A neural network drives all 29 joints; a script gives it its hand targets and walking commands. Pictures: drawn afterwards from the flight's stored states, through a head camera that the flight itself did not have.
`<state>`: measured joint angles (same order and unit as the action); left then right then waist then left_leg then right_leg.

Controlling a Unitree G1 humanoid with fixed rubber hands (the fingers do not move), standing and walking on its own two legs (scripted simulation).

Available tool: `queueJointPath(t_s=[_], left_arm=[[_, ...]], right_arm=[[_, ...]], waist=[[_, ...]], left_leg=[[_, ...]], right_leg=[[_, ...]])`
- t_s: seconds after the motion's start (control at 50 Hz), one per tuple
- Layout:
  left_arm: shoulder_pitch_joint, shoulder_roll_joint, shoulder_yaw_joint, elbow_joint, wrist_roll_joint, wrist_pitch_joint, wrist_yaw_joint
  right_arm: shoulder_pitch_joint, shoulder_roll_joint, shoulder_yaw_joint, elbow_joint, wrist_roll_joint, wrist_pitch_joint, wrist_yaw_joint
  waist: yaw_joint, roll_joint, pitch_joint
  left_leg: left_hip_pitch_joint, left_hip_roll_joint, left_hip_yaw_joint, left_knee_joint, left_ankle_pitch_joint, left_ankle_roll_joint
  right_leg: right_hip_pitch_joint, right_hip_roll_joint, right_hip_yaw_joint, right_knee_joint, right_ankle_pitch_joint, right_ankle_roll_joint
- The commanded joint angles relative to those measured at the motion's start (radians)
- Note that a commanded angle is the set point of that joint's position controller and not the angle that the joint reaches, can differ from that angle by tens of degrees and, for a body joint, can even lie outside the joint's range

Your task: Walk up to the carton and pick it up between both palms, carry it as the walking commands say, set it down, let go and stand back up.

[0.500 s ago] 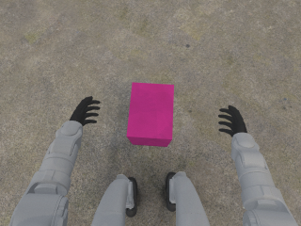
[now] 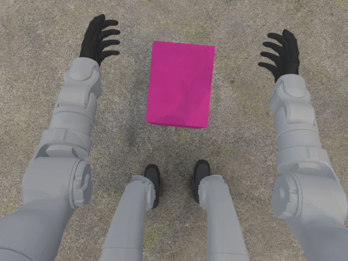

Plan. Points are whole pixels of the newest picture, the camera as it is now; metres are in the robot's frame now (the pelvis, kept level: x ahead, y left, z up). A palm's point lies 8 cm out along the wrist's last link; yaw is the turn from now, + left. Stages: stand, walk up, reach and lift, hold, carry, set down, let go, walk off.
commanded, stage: reach and lift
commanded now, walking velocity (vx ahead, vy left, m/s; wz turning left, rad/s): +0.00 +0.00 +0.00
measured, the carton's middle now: (179, 92) +0.51 -0.01 -0.53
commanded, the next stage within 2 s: none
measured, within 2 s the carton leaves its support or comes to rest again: neither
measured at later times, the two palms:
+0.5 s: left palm (105, 65) +0.51 +0.18 -0.19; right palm (258, 76) +0.50 -0.20 -0.21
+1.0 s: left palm (120, 81) +0.51 +0.19 -0.35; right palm (229, 90) +0.49 -0.17 -0.37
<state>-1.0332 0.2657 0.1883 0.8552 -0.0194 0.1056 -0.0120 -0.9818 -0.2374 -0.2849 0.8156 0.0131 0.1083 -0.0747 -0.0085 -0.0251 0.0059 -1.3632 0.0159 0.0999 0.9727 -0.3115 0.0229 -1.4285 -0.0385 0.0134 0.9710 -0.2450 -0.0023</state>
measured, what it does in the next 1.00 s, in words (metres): lowers itself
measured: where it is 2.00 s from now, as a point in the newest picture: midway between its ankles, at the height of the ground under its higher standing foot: (176, 191)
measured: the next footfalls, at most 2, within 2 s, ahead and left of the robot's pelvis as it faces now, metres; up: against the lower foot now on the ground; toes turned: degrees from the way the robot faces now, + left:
none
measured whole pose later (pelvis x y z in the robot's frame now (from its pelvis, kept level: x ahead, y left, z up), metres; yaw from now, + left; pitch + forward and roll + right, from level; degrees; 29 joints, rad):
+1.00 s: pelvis -0.05 +0.00 -0.21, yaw +3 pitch +47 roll +2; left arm -1.40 0.31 0.21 0.98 -0.12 0.14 0.08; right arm -1.33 -0.25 -0.34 0.99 0.01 0.08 -0.15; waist -0.02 0.00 0.14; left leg -2.12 0.01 0.05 1.82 -0.52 0.03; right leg -2.16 -0.06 0.01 1.80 -0.46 0.00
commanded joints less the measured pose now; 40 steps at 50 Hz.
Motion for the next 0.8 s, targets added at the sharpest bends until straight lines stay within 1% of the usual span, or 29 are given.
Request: queueJointPath(t_s=[0.0,0.04,0.06,0.12,0.14,0.16,0.22,0.26,0.3,0.32,0.34,0.36,0.38,0.4,0.42,0.48,0.5,0.54,0.56,0.6,0.62,0.64,0.66,0.68,0.7,0.72,0.74,0.76,0.78], left_arm=[[-0.286,0.158,0.156,0.009,0.023,-0.020,0.012],[-0.294,0.146,0.168,0.011,0.041,-0.019,0.012],[-0.297,0.128,0.167,0.000,0.040,-0.019,0.013],[-0.273,0.104,0.177,0.010,0.051,-0.022,0.009],[-0.263,0.084,0.174,0.006,0.055,-0.022,0.007],[-0.255,0.079,0.183,0.010,0.060,-0.025,0.005],[-0.257,0.061,0.177,-0.030,0.061,-0.036,-0.001],[-0.266,0.045,0.165,-0.023,0.058,-0.036,0.002],[-0.304,0.052,0.164,-0.014,0.060,-0.035,0.004],[-0.313,0.038,0.148,-0.023,0.051,-0.031,0.005],[-0.328,0.047,0.146,0.005,0.050,-0.026,0.007],[-0.348,0.048,0.135,0.007,0.038,-0.019,0.008],[-0.352,0.061,0.134,0.039,0.031,-0.012,0.010],[-0.375,0.067,0.115,0.012,0.015,-0.010,0.012],[-0.394,0.089,0.116,0.042,0.014,-0.004,0.015],[-0.460,0.156,0.125,0.062,0.019,0.009,0.031],[-0.490,0.164,0.115,0.029,0.012,0.010,0.035],[-0.513,0.191,0.104,0.033,0.002,0.019,0.043],[-0.526,0.198,0.097,0.056,-0.002,0.023,0.045],[-0.553,0.202,0.079,0.059,-0.009,0.026,0.053],[-0.575,0.209,0.071,0.047,-0.012,0.026,0.058],[-0.581,0.195,0.052,0.042,-0.029,0.027,0.060],[-0.590,0.191,0.030,0.052,-0.040,0.028,0.064],[-0.581,0.178,0.018,0.079,-0.042,0.030,0.064],[-0.594,0.179,0.009,0.079,-0.044,0.032,0.066],[-0.601,0.176,0.000,0.095,-0.051,0.032,0.066],[-0.611,0.186,-0.005,0.076,-0.058,0.028,0.066],[-0.617,0.181,-0.017,0.079,-0.061,0.028,0.072],[-0.621,0.187,-0.028,0.102,-0.068,0.027,0.073]], right_arm=[[-0.279,-0.058,-0.053,-0.034,-0.022,-0.027,-0.003],[-0.300,-0.053,-0.075,-0.010,-0.044,-0.026,0.005],[-0.304,-0.057,-0.088,-0.016,-0.056,-0.031,0.007],[-0.286,-0.036,-0.104,-0.004,-0.076,-0.041,0.013],[-0.272,-0.030,-0.109,0.007,-0.081,-0.044,0.017],[-0.268,-0.019,-0.113,0.008,-0.082,-0.048,0.021],[-0.260,-0.006,-0.119,-0.007,-0.080,-0.063,0.035],[-0.262,-0.021,-0.137,0.018,-0.090,-0.069,0.040],[-0.282,-0.029,-0.144,0.044,-0.089,-0.069,0.040],[-0.291,-0.040,-0.148,0.033,-0.085,-0.071,0.043],[-0.307,-0.052,-0.152,0.050,-0.082,-0.069,0.041],[-0.334,-0.068,-0.156,0.027,-0.080,-0.069,0.037],[-0.342,-0.077,-0.148,0.043,-0.074,-0.062,0.031],[-0.360,-0.079,-0.140,0.016,-0.062,-0.061,0.026],[-0.380,-0.097,-0.141,0.042,-0.065,-0.053,0.021],[-0.445,-0.124,-0.140,0.043,-0.062,-0.034,-0.002],[-0.464,-0.131,-0.137,0.021,-0.052,-0.032,-0.008],[-0.496,-0.138,-0.113,0.006,-0.036,-0.024,-0.023],[-0.519,-0.149,-0.108,0.017,-0.031,-0.020,-0.031],[-0.530,-0.148,-0.103,0.037,-0.020,-0.014,-0.043],[-0.534,-0.162,-0.113,0.043,-0.021,-0.013,-0.051],[-0.543,-0.158,-0.106,0.040,-0.020,-0.015,-0.056],[-0.543,-0.160,-0.103,0.057,-0.007,-0.014,-0.059],[-0.543,-0.152,-0.090,0.084,0.001,-0.014,-0.060],[-0.553,-0.168,-0.096,0.095,-0.004,-0.015,-0.063],[-0.559,-0.172,-0.100,0.103,-0.005,-0.017,-0.066],[-0.573,-0.174,-0.094,0.079,0.000,-0.022,-0.072],[-0.591,-0.198,-0.100,0.083,-0.003,-0.027,-0.075],[-0.593,-0.184,-0.083,0.099,0.008,-0.027,-0.076]], waist=[[-0.002,-0.049,-0.985],[0.004,-0.046,-0.990],[-0.013,-0.051,-1.012],[-0.014,-0.057,-1.023],[-0.020,-0.050,-1.014],[-0.012,-0.049,-1.004],[-0.016,-0.033,-1.026],[-0.031,-0.025,-1.002],[-0.034,-0.009,-0.979],[-0.046,0.002,-0.994],[-0.046,0.010,-0.982],[-0.059,0.000,-1.000],[-0.059,-0.001,-1.002],[-0.066,-0.003,-1.042],[-0.068,-0.011,-1.027],[-0.065,-0.005,-1.050],[-0.067,0.001,-1.094],[-0.068,-0.003,-1.161],[-0.072,-0.006,-1.150],[-0.078,0.010,-1.149],[-0.090,0.031,-1.150],[-0.104,0.016,-1.148],[-0.111,0.041,-1.133],[-0.105,0.046,-1.091],[-0.119,0.040,-1.065],[-0.126,0.052,-1.056],[-0.124,0.041,-1.062],[-0.135,0.048,-1.073],[-0.128,0.043,-1.034]], left_leg=[[0.213,-0.103,-0.110,0.011,0.315,-0.036],[0.210,-0.103,-0.110,0.010,0.330,-0.036],[0.209,-0.103,-0.115,0.012,0.357,-0.039],[0.166,-0.105,-0.112,0.025,0.390,-0.039],[0.156,-0.102,-0.114,0.026,0.405,-0.042],[0.143,-0.103,-0.113,0.034,0.406,-0.041],[0.121,-0.098,-0.113,0.061,0.451,-0.045],[0.088,-0.095,-0.121,0.089,0.424,-0.050],[0.058,-0.093,-0.121,0.138,0.379,-0.054],[0.074,-0.091,-0.127,0.156,0.388,-0.059],[0.054,-0.089,-0.126,0.187,0.350,-0.061],[0.034,-0.091,-0.125,0.209,0.327,-0.061],[-0.015,-0.093,-0.115,0.239,0.281,-0.063],[-0.031,-0.100,-0.108,0.261,0.267,-0.062],[-0.086,-0.103,-0.101,0.284,0.215,-0.063],[-0.137,-0.114,-0.087,0.347,0.120,-0.058],[-0.127,-0.117,-0.082,0.367,0.114,-0.060],[-0.127,-0.123,-0.071,0.416,0.098,-0.055],[-0.165,-0.125,-0.065,0.444,0.051,-0.053],[-0.176,-0.124,-0.063,0.483,0.036,-0.052],[-0.182,-0.123,-0.062,0.512,0.015,-0.054],[-0.194,-0.123,-0.064,0.531,0.018,-0.053],[-0.201,-0.121,-0.063,0.553,0.007,-0.053],[-0.230,-0.118,-0.063,0.568,-0.017,-0.051],[-0.252,-0.115,-0.067,0.583,-0.039,-0.051],[-0.266,-0.113,-0.068,0.606,-0.052,-0.051],[-0.272,-0.113,-0.071,0.629,-0.050,-0.048],[-0.272,-0.112,-0.074,0.645,-0.049,-0.050],[-0.305,-0.111,-0.070,0.662,-0.062,-0.046]], right_leg=[[0.700,0.075,0.026,0.050,0.457,0.027],[0.678,0.077,0.025,0.045,0.461,0.028],[0.682,0.080,0.017,0.050,0.494,0.025],[0.677,0.076,0.020,0.061,0.550,0.023],[0.660,0.075,0.018,0.064,0.564,0.022],[0.638,0.075,0.021,0.066,0.558,0.023],[0.598,0.074,0.020,0.088,0.600,0.020],[0.510,0.076,0.010,0.117,0.554,0.022],[0.409,0.075,0.010,0.148,0.483,0.025],[0.366,0.080,0.002,0.161,0.470,0.025],[0.301,0.083,-0.003,0.187,0.417,0.029],[0.280,0.084,-0.008,0.206,0.397,0.031],[0.274,0.082,-0.005,0.231,0.369,0.034],[0.290,0.081,-0.006,0.254,0.372,0.035],[0.271,0.082,-0.009,0.282,0.334,0.039],[0.237,0.085,-0.013,0.349,0.240,0.044],[0.241,0.088,-0.021,0.368,0.229,0.044],[0.256,0.092,-0.025,0.413,0.219,0.046],[0.241,0.091,-0.027,0.437,0.178,0.046],[0.192,0.096,-0.036,0.479,0.152,0.044],[0.162,0.096,-0.036,0.501,0.128,0.041],[0.150,0.097,-0.045,0.519,0.128,0.041],[0.112,0.098,-0.048,0.543,0.114,0.037],[0.077,0.096,-0.048,0.560,0.087,0.035],[0.046,0.094,-0.055,0.577,0.063,0.035],[0.033,0.091,-0.050,0.594,0.051,0.034],[0.031,0.091,-0.051,0.616,0.052,0.034],[0.022,0.090,-0.058,0.639,0.050,0.033],[0.004,0.088,-0.053,0.654,0.041,0.032]])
